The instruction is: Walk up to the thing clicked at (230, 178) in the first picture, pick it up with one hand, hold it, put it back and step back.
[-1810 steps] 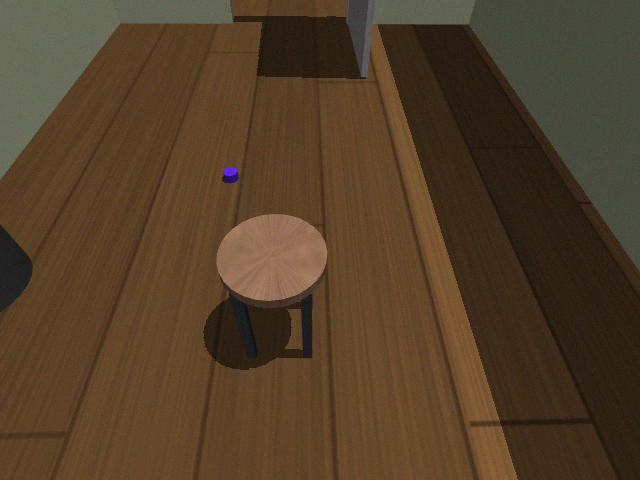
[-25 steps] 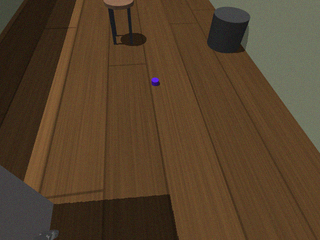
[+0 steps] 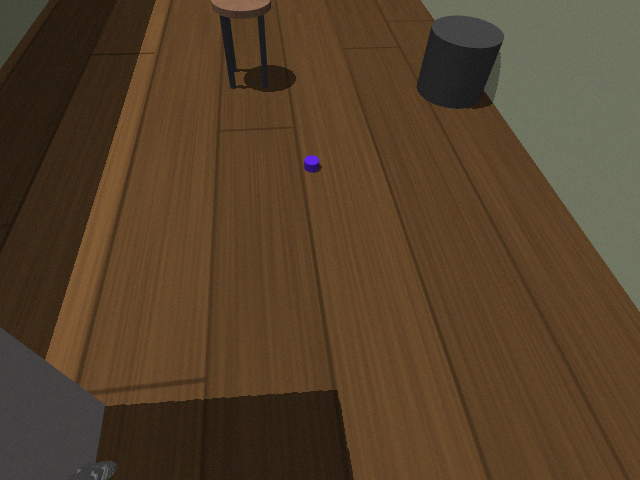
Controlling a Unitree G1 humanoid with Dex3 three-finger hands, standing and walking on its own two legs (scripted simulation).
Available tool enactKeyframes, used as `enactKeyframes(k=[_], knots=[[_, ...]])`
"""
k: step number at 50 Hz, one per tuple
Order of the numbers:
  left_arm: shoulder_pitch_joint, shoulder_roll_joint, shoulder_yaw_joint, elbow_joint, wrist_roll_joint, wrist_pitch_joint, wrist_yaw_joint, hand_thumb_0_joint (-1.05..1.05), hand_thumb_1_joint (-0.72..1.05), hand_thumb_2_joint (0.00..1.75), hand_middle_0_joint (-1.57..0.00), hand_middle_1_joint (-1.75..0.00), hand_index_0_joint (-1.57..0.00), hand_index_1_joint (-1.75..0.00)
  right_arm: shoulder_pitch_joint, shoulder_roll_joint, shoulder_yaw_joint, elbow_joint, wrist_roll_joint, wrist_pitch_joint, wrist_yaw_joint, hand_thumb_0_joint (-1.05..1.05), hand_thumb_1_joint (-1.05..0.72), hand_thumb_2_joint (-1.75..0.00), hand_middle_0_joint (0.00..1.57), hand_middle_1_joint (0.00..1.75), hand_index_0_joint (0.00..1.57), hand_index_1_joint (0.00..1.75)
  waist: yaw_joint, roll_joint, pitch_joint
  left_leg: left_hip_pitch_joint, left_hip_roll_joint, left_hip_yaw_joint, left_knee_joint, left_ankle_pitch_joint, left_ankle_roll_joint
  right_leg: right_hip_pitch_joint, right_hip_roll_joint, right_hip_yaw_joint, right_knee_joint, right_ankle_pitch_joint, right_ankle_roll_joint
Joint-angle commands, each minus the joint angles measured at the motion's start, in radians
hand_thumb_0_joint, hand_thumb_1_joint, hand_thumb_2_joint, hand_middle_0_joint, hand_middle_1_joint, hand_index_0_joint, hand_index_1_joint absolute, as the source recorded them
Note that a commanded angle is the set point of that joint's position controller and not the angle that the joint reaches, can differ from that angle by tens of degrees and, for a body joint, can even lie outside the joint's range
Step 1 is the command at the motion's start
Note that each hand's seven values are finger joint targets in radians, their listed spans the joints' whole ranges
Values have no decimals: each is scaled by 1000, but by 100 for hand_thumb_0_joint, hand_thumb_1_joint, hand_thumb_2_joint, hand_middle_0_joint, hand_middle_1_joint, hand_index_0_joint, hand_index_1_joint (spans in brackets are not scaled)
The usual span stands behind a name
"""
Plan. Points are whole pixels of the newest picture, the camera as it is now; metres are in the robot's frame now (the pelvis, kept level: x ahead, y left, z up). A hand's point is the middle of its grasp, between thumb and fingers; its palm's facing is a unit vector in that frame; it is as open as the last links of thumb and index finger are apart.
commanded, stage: walk up
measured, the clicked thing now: (311, 163) +1.47 +0.11 -0.75
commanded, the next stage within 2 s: stand in 0.22 s
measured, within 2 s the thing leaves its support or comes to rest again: neither
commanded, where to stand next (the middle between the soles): +0.06 -0.01 m, yaw -5 degrees
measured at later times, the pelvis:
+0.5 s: pelvis +0.00 -0.01 +0.01, yaw -3 degrees
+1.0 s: pelvis +0.00 -0.02 +0.01, yaw -4 degrees
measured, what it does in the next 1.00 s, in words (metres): stands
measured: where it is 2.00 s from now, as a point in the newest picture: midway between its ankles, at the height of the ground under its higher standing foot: outside the picture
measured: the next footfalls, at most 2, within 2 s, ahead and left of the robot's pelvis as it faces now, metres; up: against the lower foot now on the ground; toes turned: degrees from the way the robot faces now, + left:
none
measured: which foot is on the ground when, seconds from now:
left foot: down 0.00-1.00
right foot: down 0.00-1.00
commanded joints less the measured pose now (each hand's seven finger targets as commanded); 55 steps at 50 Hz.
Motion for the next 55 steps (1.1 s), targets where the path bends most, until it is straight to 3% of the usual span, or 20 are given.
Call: enactKeyframes(k=[1,5,7,8,10,11,14,17,19,25,29,37,42,49,50,55], knots=[[-41,222,48,-81,2,-26,16,0,90,90,-20,-30,-20,-30,-25,-232,-48,-71,7,-19,-14,0,-90,-90,20,30,20,30,0,19,-131,-91,79,-31,-48,277,66,169,-97,138,-92,29,-91],[-50,228,56,-88,0,-24,18,0,90,90,-20,-30,-20,-30,-1,-227,-49,-73,11,-17,-14,0,-90,-90,20,30,20,30,-4,-23,-139,-73,62,5,10,321,56,157,-120,131,-83,72,-109],[-72,229,57,-99,0,-19,19,0,90,90,-20,-30,-20,-30,18,-231,-49,-71,8,-15,-15,0,-90,-90,20,30,20,30,-12,-27,-119,-74,63,-1,6,295,61,125,-121,129,-63,41,-108],[-77,223,57,-103,-2,-16,18,0,90,90,-20,-30,-20,-30,19,-238,-50,-72,6,-16,-15,0,-90,-90,20,30,20,30,-12,-6,-110,-77,75,-26,-22,289,68,112,-104,119,-40,20,-100],[-80,205,52,-104,-5,-8,16,0,90,90,-20,-30,-20,-30,-4,-261,-54,-83,-1,-19,-16,0,-90,-90,20,30,20,30,-10,68,-90,-112,129,-170,-119,258,111,101,-28,112,29,-26,-59],[-12,161,27,-55,-20,-5,20,0,90,90,-20,-30,-20,-30,-63,-237,-44,-75,-6,-19,-13,0,-90,-90,20,30,20,30,32,96,-114,-85,189,-183,-180,214,103,121,-10,143,-29,-39,-48],[-7,176,19,-43,-9,-17,19,0,90,90,-20,-30,-20,-30,-79,-216,-42,-63,-8,-15,-8,0,-90,-90,20,30,20,30,25,82,-88,-91,159,-85,-217,206,48,185,-38,150,-122,-8,-55],[-2,189,10,-25,-4,-37,24,0,90,90,-20,-30,-20,-30,-86,-201,-43,-49,6,-13,-5,0,-90,-90,20,30,20,30,8,79,-129,22,145,-21,-185,354,31,185,-73,159,-161,137,-60],[-9,199,10,-11,-7,-46,24,0,90,90,-20,-30,-20,-30,-76,-201,-42,-40,12,-15,-4,0,-90,-90,20,30,20,30,-7,53,-143,65,144,-10,-188,375,30,181,-72,153,-167,197,-50],[-19,194,-3,19,-4,-45,23,0,90,90,-20,-30,-20,-30,-89,-186,-35,-19,15,-8,1,0,-90,-90,20,30,20,30,-11,1,-94,58,140,2,-229,245,17,138,-68,163,-232,45,-41],[-21,201,-3,26,-2,-53,26,0,90,90,-20,-30,-20,-30,-92,-189,-34,-12,13,-11,1,0,-90,-90,20,30,20,30,-14,3,-131,85,144,16,-229,282,14,163,-77,167,-222,153,-43],[-25,201,-5,33,-2,-50,30,0,90,90,-20,-30,-20,-30,-88,-180,-28,2,11,-6,1,0,-90,-90,20,30,20,30,-9,0,-88,51,138,32,-242,217,8,154,-76,173,-254,70,-41],[-27,198,-7,29,-3,-53,29,0,90,90,-20,-30,-20,-30,-73,-189,-26,9,11,-6,0,0,-90,-90,20,30,20,30,-7,12,-106,57,144,38,-236,239,10,175,-75,172,-243,123,-40],[-25,200,-9,28,-3,-45,26,0,90,90,-20,-30,-20,-30,-53,-186,-21,16,7,-7,1,0,-90,-90,20,30,20,30,-1,14,-75,28,151,36,-258,212,12,160,-62,180,-249,14,-39],[-23,202,-9,29,-3,-45,26,0,90,90,-20,-30,-20,-30,-62,-195,-23,11,7,-8,0,0,-90,-90,20,30,20,30,-1,19,-88,43,153,32,-252,229,13,158,-62,181,-244,53,-42],[-32,203,-12,24,-2,-47,24,0,90,90,-20,-30,-20,-30,-42,-197,-19,15,7,-7,1,0,-90,-90,20,30,20,30,-8,31,-78,34,150,37,-252,195,15,146,-64,195,-256,18,-39]])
